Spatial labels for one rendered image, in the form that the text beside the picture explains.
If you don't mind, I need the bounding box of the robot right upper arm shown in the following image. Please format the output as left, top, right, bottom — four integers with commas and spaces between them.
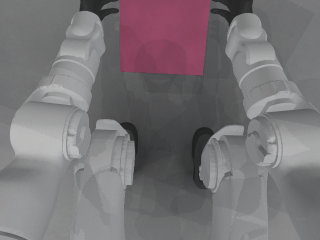
245, 108, 320, 240

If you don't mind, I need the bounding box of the robot left forearm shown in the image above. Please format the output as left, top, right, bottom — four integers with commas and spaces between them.
10, 11, 106, 149

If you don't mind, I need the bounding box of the robot left upper arm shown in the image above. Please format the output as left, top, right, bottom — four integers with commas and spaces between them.
0, 101, 91, 240

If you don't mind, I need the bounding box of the robot right forearm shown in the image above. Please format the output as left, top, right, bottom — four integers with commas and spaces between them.
225, 13, 320, 120

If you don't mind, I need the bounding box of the left robot foot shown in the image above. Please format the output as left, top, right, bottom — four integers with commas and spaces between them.
120, 122, 138, 176

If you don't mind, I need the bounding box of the robot right shin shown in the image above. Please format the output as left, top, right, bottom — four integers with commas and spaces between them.
199, 125, 268, 185

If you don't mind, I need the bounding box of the right robot hand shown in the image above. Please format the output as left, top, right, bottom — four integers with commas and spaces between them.
210, 0, 253, 27

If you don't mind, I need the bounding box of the carton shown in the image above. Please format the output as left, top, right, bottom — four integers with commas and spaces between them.
119, 0, 210, 76

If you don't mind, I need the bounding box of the left robot hand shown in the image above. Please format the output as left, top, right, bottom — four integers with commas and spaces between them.
79, 0, 119, 21

